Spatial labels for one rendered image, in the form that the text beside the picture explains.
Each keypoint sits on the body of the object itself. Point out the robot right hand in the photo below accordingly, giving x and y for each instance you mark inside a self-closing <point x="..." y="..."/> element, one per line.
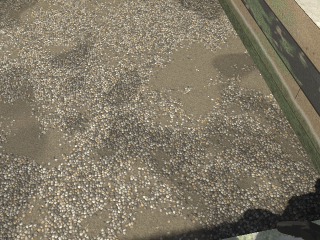
<point x="306" y="230"/>

